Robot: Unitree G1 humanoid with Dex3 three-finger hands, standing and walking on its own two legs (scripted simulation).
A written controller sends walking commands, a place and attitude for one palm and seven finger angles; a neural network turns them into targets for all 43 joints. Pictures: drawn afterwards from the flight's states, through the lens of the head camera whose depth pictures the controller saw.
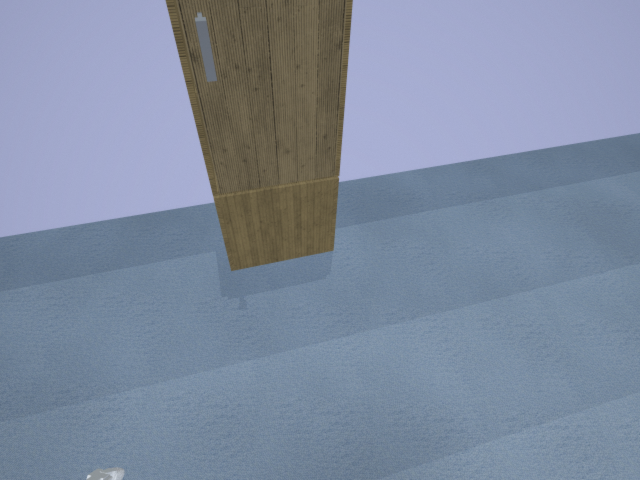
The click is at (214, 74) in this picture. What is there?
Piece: cupboard door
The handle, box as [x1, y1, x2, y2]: [195, 12, 216, 81]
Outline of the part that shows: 197,13 198,16 195,18 195,22 207,81 216,80 205,17 202,17 201,12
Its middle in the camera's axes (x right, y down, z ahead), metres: -0.26 -0.43 +0.88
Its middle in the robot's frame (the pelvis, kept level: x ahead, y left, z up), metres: +0.95 +0.32 +0.11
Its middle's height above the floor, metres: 0.88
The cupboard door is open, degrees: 0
